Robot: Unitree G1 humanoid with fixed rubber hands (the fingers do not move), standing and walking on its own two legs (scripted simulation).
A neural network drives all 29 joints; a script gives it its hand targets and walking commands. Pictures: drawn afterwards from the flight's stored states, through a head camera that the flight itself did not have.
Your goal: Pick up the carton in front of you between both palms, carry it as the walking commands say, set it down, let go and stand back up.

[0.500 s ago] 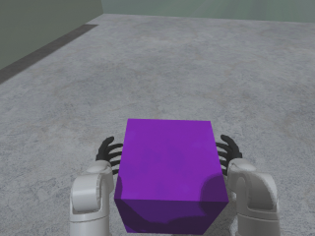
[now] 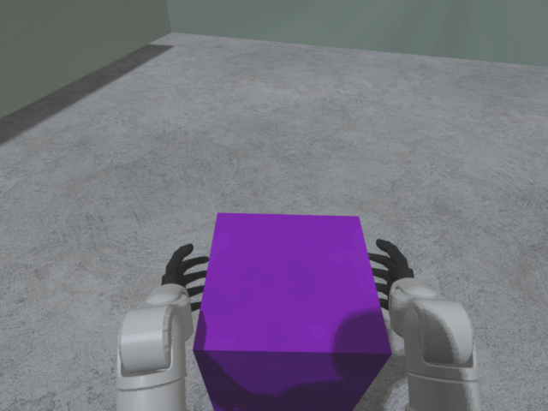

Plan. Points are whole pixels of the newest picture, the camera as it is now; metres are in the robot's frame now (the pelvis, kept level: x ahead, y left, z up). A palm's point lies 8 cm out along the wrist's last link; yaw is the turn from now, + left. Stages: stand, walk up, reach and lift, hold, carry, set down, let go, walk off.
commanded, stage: carry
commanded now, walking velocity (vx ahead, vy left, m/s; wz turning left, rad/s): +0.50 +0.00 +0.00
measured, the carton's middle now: (285, 318) +0.28 +0.01 +0.01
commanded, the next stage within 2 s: none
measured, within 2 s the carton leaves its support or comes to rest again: neither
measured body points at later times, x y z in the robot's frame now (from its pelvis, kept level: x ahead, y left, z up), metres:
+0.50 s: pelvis +0.32 -0.03 +0.00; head +0.30 -0.04 +0.45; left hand +0.59 +0.13 +0.09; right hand +0.60 -0.17 +0.09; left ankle +0.13 +0.09 -0.67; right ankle +0.40 -0.11 -0.72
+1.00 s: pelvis +0.64 +0.02 +0.01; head +0.64 +0.03 +0.46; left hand +0.92 +0.17 +0.07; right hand +0.91 -0.13 +0.08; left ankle +0.70 +0.10 -0.72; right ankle +0.48 -0.10 -0.63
